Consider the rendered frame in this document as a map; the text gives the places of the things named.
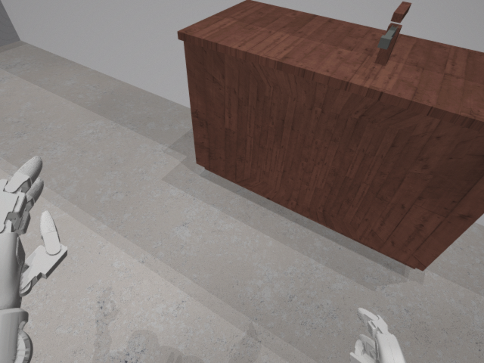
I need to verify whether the robot left forearm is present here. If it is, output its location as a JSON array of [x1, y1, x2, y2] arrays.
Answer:
[[0, 308, 33, 363]]

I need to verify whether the tap lever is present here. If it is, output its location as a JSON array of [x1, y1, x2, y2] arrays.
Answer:
[[377, 25, 398, 50]]

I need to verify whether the robot left hand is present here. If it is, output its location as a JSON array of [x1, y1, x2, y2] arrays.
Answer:
[[0, 156, 67, 310]]

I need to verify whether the counter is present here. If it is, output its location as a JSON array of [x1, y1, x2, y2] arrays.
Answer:
[[177, 0, 484, 271]]

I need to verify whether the robot right hand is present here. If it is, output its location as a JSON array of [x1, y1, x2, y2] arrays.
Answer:
[[350, 308, 407, 363]]

